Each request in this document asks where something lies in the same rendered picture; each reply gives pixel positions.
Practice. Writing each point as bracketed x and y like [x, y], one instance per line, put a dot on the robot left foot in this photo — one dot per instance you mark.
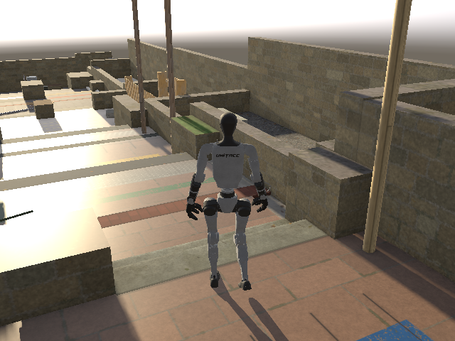
[214, 281]

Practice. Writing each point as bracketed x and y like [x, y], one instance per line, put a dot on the left robot upper arm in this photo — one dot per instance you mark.
[205, 150]

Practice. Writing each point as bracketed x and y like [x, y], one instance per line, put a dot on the right robot upper arm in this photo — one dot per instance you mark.
[250, 151]

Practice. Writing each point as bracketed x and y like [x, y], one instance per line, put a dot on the robot left forearm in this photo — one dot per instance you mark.
[193, 192]

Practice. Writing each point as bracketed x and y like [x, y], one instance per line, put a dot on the right robot hand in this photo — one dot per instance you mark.
[258, 201]

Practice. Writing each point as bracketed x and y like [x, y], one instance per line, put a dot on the left robot hand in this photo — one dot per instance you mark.
[191, 208]

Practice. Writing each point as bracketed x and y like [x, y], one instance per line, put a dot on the robot right shin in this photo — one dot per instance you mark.
[242, 258]

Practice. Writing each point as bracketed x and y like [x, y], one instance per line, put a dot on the robot right forearm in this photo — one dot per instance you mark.
[261, 189]

